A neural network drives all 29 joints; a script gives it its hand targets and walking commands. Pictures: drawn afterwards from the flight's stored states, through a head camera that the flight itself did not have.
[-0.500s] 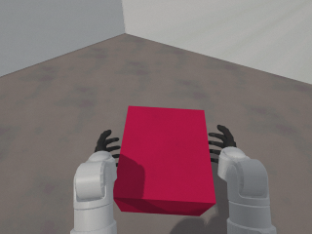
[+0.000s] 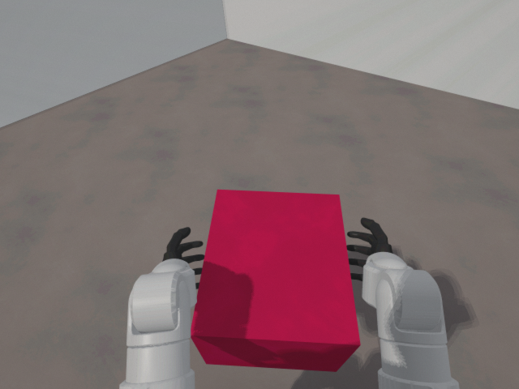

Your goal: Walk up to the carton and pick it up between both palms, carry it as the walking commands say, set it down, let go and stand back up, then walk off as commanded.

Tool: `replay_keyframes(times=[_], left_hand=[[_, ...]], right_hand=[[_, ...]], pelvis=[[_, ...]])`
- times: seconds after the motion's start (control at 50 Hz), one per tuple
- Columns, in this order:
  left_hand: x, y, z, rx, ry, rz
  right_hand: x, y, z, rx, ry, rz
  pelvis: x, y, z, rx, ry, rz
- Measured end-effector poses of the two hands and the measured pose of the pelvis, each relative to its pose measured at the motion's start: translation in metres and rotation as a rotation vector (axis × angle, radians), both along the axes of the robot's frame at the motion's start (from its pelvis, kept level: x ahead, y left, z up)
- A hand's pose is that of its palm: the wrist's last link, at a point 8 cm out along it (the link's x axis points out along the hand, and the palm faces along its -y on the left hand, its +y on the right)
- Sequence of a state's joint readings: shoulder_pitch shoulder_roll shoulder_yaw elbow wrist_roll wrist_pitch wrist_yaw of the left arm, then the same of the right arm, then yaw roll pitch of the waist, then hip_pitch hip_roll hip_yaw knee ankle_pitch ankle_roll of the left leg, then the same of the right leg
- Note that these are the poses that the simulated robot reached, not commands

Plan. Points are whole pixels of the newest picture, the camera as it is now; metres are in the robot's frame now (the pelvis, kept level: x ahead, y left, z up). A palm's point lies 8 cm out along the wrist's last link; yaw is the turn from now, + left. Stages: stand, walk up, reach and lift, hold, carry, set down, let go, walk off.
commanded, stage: carry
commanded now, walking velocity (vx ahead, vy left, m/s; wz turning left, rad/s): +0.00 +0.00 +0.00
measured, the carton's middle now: (274, 277) +0.32 +0.00 +0.01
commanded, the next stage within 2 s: hold in 0.90 s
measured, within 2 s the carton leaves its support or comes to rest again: neither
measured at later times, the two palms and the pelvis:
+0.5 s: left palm (156, 281) +0.27 +0.17 +0.10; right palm (368, 268) +0.26 -0.12 +0.11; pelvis -0.02 +0.02 +0.01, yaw -1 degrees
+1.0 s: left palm (165, 293) +0.28 +0.17 +0.04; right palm (357, 277) +0.28 -0.12 +0.06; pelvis -0.01 +0.03 +0.01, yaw +0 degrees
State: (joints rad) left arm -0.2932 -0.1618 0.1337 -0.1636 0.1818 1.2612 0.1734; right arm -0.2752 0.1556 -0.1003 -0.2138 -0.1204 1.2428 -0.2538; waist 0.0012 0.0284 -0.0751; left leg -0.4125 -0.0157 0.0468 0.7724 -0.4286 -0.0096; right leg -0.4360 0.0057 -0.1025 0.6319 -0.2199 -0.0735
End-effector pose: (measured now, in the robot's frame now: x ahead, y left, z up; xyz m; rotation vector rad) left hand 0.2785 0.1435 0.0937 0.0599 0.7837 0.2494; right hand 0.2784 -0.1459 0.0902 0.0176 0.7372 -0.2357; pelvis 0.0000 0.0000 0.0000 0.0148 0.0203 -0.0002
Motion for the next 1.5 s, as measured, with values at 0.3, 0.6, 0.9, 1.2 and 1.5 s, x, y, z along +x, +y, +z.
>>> replay_keyframes(times=[0.3,0.6,0.9,1.2,1.5], left_hand=[[-0.013,0.021,0.018,-0.045,-0.091,0.009],[-0.010,0.023,-0.001,-0.049,-0.053,-0.012],[0.003,0.024,-0.017,-0.054,-0.075,-0.019],[-0.001,0.032,-0.042,0.007,-0.085,-0.055],[-0.009,0.033,-0.044,-0.003,-0.072,-0.016]], right_hand=[[-0.013,0.021,0.030,-0.050,-0.083,0.005],[-0.013,0.023,0.015,-0.068,-0.042,-0.003],[0.000,0.024,0.001,-0.056,-0.068,0.006],[0.011,0.029,-0.024,-0.043,-0.118,0.083],[0.018,0.033,-0.015,-0.030,-0.143,0.098]], pelvis=[[-0.014,0.016,0.006,-0.011,0.007,-0.008],[-0.016,0.022,0.006,-0.017,0.003,-0.013],[-0.012,0.024,0.006,-0.019,0.008,-0.013],[-0.006,0.023,0.008,-0.020,-0.070,0.010],[-0.006,0.017,0.009,-0.015,-0.093,0.011]])
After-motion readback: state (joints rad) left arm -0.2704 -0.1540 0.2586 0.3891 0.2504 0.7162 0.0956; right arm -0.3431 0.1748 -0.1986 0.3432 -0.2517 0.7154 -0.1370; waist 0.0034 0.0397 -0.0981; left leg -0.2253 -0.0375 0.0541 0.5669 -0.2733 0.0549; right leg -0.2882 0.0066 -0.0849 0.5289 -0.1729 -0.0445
